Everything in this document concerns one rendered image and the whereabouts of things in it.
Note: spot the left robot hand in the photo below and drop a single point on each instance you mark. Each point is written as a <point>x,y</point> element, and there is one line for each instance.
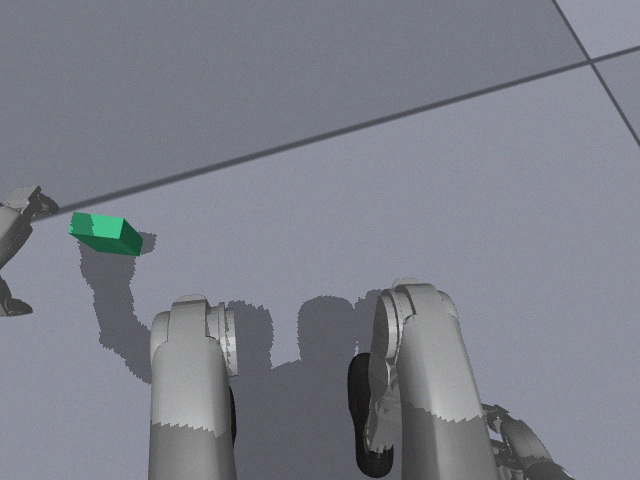
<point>15,218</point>

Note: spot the carton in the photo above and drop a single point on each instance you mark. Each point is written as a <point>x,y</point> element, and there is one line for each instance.
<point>106,234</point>

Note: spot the right robot arm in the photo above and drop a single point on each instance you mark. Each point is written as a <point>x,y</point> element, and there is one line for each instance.
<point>546,471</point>

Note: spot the right robot hand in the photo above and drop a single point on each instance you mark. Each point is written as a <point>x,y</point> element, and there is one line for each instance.
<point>521,447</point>

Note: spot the right robot foot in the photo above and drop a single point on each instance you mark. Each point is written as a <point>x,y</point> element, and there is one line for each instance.
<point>369,462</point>

